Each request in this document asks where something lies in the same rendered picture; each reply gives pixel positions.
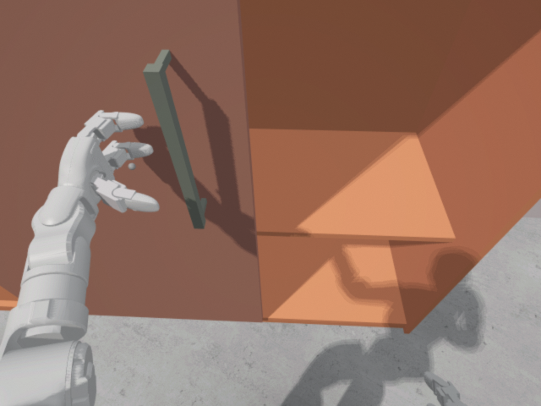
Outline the robot left upper arm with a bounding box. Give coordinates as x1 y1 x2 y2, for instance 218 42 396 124
0 340 96 406

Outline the robot right hand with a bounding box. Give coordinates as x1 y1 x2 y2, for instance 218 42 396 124
424 371 468 406

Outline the left robot forearm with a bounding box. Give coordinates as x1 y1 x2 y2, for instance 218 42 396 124
0 185 99 360

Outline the robot left hand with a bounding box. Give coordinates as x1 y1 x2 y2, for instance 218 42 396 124
57 110 160 213

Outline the handle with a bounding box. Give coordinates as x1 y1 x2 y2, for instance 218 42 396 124
143 50 207 229

